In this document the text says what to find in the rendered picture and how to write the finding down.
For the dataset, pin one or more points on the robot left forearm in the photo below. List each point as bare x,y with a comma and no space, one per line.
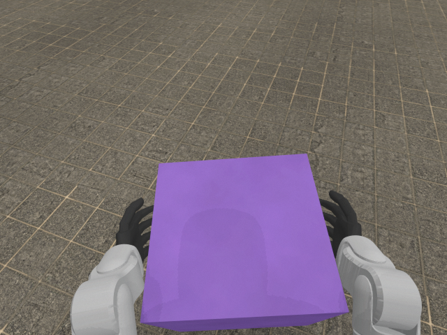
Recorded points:
104,305

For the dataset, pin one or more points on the robot right hand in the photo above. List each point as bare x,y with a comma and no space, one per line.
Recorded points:
344,222

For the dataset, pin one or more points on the robot right forearm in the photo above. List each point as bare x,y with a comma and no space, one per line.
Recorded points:
386,301

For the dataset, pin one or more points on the carton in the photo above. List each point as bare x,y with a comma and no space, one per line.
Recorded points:
239,243

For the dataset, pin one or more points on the robot left hand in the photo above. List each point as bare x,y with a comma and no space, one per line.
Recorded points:
130,230

